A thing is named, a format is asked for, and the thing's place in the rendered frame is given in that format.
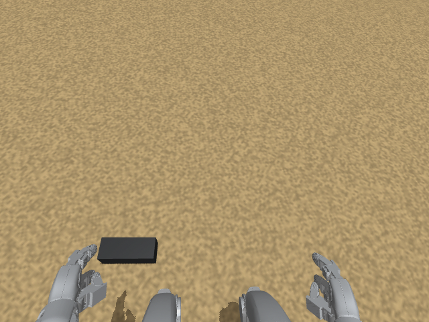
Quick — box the carton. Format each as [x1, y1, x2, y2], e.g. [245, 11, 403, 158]
[97, 237, 158, 264]

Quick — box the right robot hand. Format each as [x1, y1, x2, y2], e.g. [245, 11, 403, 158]
[306, 252, 360, 322]

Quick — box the left robot arm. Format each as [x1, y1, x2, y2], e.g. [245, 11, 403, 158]
[35, 299, 79, 322]

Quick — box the left robot hand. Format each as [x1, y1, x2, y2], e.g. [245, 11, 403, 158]
[48, 244, 107, 313]

